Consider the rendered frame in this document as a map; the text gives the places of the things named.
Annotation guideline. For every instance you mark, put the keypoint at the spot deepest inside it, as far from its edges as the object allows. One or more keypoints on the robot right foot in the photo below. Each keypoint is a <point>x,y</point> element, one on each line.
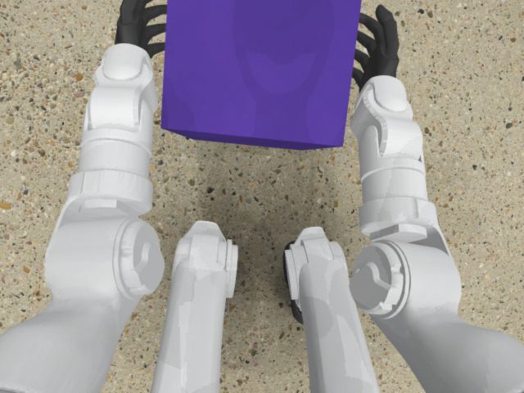
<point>295,310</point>

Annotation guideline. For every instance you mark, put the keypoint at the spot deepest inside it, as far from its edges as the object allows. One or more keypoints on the robot right forearm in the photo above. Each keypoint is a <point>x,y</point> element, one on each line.
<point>392,171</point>

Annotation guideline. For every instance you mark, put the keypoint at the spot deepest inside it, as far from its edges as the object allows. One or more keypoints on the robot right upper arm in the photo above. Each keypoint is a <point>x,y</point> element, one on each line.
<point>412,293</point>

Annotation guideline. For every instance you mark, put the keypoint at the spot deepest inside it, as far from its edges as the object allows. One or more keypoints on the robot left upper arm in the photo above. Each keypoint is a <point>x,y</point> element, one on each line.
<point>97,271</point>

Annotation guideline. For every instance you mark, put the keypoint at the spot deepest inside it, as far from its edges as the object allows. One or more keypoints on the right robot shin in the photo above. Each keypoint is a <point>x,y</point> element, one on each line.
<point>337,252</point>

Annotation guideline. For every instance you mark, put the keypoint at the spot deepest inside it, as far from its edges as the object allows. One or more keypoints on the carton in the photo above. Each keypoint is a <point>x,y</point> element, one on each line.
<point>267,73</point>

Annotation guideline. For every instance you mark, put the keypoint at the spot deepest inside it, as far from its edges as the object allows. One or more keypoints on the robot left forearm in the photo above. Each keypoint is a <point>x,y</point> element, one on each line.
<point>116,144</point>

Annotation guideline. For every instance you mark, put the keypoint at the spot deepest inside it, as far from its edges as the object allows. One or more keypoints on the robot left hand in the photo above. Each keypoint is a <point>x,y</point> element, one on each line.
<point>132,25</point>

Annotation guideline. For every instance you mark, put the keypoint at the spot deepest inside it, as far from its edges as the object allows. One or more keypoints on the robot right hand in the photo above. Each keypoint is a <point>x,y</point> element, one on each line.
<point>382,50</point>

